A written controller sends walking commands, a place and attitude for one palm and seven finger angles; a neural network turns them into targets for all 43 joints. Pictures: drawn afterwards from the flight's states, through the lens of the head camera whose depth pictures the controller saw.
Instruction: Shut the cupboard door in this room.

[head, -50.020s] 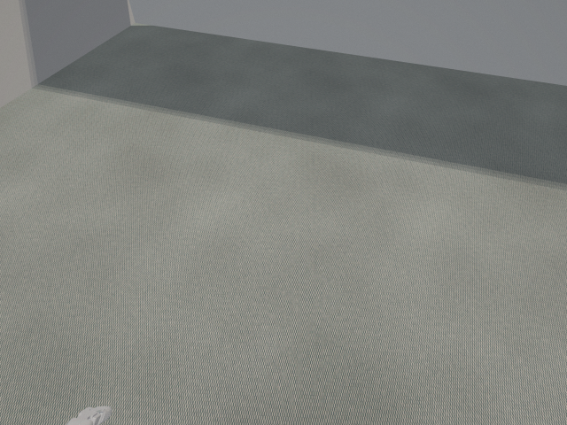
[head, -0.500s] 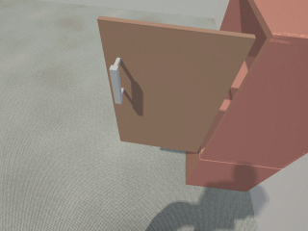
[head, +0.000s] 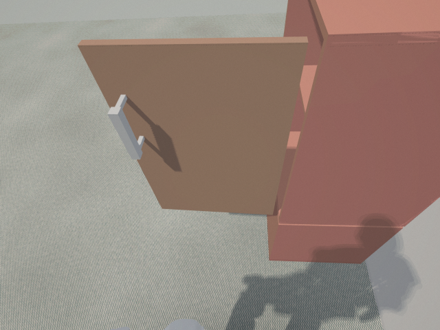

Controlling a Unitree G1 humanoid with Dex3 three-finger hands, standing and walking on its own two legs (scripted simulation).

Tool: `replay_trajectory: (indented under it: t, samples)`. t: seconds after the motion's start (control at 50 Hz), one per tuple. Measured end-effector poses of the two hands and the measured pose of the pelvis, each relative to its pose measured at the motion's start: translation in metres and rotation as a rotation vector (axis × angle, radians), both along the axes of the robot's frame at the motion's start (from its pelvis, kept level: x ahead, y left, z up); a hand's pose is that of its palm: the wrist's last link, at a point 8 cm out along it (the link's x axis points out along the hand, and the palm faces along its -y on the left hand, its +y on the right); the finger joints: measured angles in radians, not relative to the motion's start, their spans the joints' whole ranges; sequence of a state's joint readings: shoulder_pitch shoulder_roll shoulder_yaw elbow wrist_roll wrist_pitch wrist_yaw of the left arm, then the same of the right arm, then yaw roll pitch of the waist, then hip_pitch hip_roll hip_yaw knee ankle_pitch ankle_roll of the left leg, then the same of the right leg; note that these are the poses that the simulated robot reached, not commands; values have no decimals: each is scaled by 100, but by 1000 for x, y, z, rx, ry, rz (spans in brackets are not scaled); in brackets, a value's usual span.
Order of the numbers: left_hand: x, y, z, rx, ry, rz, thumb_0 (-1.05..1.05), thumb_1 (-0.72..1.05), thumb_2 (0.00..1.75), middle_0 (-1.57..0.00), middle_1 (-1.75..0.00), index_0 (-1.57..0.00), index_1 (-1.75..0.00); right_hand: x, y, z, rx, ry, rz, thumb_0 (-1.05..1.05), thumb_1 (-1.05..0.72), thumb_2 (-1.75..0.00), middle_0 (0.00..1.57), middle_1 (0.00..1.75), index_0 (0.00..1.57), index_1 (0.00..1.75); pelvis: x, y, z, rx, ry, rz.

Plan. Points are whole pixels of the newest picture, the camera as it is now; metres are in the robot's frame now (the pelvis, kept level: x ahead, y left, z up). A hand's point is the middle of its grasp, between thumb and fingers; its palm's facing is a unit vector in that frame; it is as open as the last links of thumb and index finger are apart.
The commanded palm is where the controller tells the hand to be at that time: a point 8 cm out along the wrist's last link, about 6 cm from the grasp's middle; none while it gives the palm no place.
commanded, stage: come to a stop and stand still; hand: left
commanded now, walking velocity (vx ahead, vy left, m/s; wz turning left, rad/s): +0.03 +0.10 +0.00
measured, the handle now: (129, 128) +0.48 +0.22 +0.08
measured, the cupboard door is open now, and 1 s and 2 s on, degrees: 88 88 88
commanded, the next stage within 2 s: look again from close up in 0.56 s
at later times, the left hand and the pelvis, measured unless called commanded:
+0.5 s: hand out of the picture -0.04 +0.22 -0.17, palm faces +0.05 -0.98 -0.21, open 7.4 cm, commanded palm none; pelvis -0.03 +0.04 +0.00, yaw +0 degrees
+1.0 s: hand out of the picture -0.03 +0.23 -0.17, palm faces +0.00 -0.97 -0.22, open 7.3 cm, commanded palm none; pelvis -0.06 +0.05 +0.00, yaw +0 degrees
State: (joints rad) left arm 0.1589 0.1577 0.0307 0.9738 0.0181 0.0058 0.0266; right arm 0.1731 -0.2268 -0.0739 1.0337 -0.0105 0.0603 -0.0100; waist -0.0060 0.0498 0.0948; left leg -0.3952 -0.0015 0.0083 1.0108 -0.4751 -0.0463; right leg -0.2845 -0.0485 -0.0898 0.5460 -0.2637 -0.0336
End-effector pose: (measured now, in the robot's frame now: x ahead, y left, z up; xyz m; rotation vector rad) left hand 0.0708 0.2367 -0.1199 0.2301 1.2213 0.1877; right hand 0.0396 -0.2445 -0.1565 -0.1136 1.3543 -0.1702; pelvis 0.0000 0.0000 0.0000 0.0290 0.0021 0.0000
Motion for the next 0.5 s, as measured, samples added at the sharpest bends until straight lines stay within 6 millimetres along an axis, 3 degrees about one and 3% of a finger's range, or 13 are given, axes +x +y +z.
replay_trajectory:
  t: [0.12,0.26,0.34,0.5]
  samples:
    - [-23,0,-2,-34,3,36,0,90,90,-20,-30,-21,-30,-8,8,10,-2,6,37,0,-91,-90,20,30,20,30,-10,4,5,5,7,7]
    - [-70,29,-24,-64,80,90,0,90,90,-20,-30,-21,-30,-14,36,17,-34,-62,58,0,-91,-90,20,30,20,30,-24,27,-3,-26,0,9]
    - [-91,39,-25,-73,135,99,1,91,90,-20,-30,-20,-30,-27,51,25,-44,-51,52,0,-93,-90,20,30,20,30,-26,35,3,-22,-9,7]
    - [-116,33,-20,-78,201,84,1,91,90,-19,-30,-20,-30,-46,59,16,-21,-7,26,1,-94,-90,21,30,20,30,-28,41,4,-17,-15,-4]
